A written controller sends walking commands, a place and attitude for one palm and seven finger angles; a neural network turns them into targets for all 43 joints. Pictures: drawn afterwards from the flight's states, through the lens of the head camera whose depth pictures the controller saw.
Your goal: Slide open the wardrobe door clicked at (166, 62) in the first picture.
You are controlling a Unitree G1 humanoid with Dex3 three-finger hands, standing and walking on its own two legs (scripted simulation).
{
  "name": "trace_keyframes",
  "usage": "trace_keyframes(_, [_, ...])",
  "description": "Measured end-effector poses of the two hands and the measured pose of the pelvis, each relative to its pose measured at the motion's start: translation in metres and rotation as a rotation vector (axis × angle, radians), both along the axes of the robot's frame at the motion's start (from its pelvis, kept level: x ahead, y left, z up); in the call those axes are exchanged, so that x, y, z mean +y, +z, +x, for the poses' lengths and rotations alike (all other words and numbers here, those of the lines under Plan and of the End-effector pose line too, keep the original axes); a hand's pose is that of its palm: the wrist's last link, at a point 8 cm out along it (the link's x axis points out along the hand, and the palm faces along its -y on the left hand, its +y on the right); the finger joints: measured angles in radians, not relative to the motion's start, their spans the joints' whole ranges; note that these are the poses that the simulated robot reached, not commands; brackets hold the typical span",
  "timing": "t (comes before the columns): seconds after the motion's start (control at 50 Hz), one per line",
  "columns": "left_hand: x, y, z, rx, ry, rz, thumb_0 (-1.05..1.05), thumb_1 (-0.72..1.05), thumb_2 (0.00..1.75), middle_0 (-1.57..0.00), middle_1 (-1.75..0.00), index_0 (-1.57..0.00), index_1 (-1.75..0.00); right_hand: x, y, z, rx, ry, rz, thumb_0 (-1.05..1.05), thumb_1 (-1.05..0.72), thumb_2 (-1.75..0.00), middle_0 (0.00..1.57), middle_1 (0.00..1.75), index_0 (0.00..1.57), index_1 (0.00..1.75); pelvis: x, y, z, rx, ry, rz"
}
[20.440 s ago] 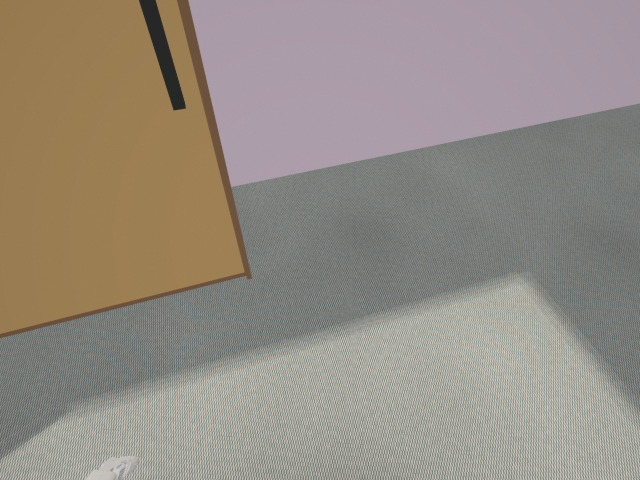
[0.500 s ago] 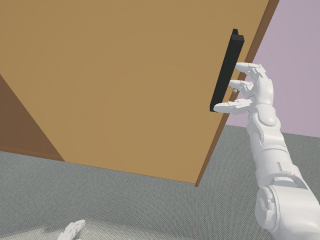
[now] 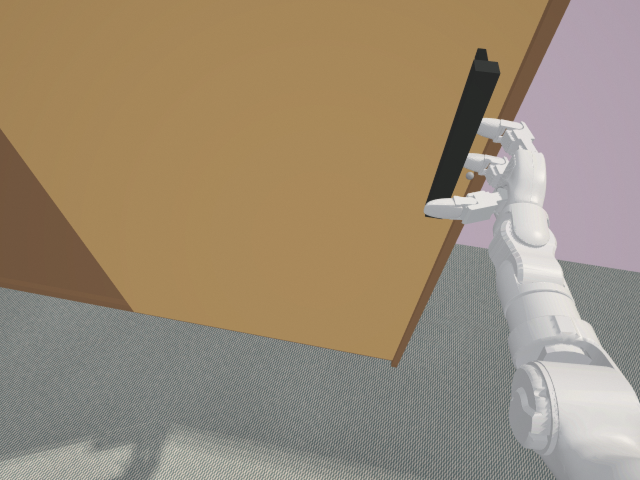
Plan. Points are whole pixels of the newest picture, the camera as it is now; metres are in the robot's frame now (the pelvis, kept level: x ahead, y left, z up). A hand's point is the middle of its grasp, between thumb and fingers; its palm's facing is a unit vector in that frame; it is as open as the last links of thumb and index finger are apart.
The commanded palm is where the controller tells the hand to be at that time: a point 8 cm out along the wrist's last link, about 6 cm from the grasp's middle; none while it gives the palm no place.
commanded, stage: move the hooked fingers beside the handle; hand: right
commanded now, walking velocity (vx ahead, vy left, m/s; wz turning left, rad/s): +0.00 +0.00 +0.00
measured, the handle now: (454, 142) +0.55 -0.11 +0.14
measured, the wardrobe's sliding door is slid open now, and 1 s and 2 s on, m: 0.00 0.00 0.00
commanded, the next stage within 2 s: none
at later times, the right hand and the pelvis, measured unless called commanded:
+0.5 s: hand (471, 176) +0.47 -0.12 +0.15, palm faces +0.08 +1.00 +0.02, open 14.1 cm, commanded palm +0.44 -0.17 +0.15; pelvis +0.00 +0.00 +0.00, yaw +0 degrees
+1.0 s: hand (480, 177) +0.47 -0.13 +0.15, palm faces +0.09 +1.00 +0.02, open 14.0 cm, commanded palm +0.44 -0.19 +0.15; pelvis +0.01 +0.01 +0.00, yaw +1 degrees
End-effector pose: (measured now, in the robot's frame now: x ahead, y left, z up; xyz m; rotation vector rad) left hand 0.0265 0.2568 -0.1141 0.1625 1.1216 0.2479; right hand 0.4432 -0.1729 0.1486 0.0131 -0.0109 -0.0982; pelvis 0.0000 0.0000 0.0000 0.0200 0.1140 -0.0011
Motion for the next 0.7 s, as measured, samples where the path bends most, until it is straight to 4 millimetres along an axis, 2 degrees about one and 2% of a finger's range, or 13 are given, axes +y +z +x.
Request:
trace_keyframes(0.1, [-0.002, 0.001, 0.008, -0.026, -0.014, -0.004, 0.01, 0.91, 0.89, -0.20, -0.30, -0.20, -0.30, 0.002, 0.000, -0.002, -0.002, -0.006, -0.003, -0.02, 0.50, -0.30, 0.25, 1.22, 0.26, 1.19, -0.001, 0.000, 0.001, -0.002, -0.002, -0.001])
trace_keyframes(0.24, [-0.005, 0.004, 0.030, -0.089, -0.039, -0.010, 0.01, 0.91, 0.89, -0.20, -0.30, -0.20, -0.30, 0.004, -0.001, -0.007, -0.009, -0.004, 0.004, -0.02, 0.50, -0.30, 0.21, 1.18, 0.22, 1.17, -0.001, 0.000, 0.003, -0.010, 0.001, -0.003])
trace_keyframes(0.42, [-0.004, 0.009, 0.051, -0.133, -0.051, -0.002, 0.01, 0.91, 0.89, -0.20, -0.30, -0.20, -0.30, 0.000, 0.002, -0.004, -0.007, 0.012, 0.003, -0.02, 0.50, -0.30, 0.24, 1.19, 0.26, 1.19, 0.001, 0.001, 0.004, -0.011, 0.001, -0.004])
trace_keyframes(0.54, [-0.002, 0.008, 0.051, -0.119, -0.051, 0.002, 0.01, 0.91, 0.89, -0.20, -0.30, -0.20, -0.30, -0.001, 0.002, -0.001, -0.003, 0.014, 0.001, -0.02, 0.50, -0.30, 0.27, 1.20, 0.28, 1.20, 0.002, 0.001, 0.005, -0.009, -0.002, -0.004])
trace_keyframes(0.7, [0.000, 0.006, 0.041, -0.079, -0.035, 0.000, 0.01, 0.91, 0.89, -0.20, -0.30, -0.20, -0.30, -0.003, 0.002, 0.000, -0.001, 0.010, 0.008, -0.02, 0.50, -0.30, 0.28, 1.22, 0.29, 1.20, 0.004, 0.001, 0.006, -0.006, 0.002, -0.006])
